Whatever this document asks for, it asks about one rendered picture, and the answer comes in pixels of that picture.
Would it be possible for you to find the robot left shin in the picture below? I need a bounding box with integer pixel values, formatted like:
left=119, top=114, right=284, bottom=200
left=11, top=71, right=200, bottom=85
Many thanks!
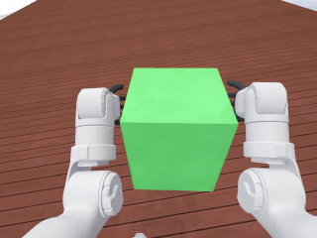
left=135, top=233, right=146, bottom=237

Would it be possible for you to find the left robot hand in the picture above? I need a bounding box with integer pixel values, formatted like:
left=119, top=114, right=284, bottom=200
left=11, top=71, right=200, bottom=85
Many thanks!
left=108, top=84, right=127, bottom=126

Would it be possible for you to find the robot left forearm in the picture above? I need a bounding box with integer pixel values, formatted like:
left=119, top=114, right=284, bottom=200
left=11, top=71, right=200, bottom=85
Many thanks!
left=62, top=87, right=121, bottom=207

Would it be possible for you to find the left robot upper arm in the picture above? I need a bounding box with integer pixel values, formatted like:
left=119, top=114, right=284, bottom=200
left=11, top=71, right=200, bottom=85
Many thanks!
left=22, top=171, right=124, bottom=238

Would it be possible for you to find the robot right forearm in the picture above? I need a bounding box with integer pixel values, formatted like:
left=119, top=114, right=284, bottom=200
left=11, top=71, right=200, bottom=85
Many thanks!
left=235, top=82, right=306, bottom=205

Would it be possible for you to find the right robot hand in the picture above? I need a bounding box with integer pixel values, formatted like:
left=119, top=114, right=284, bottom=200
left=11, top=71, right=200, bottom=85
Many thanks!
left=227, top=80, right=246, bottom=122

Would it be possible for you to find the carton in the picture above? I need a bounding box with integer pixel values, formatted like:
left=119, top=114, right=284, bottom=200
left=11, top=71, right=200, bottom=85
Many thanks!
left=120, top=67, right=239, bottom=191

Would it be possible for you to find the right robot upper arm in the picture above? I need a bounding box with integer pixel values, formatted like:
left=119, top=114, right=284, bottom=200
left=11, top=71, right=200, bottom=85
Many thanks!
left=237, top=168, right=317, bottom=238

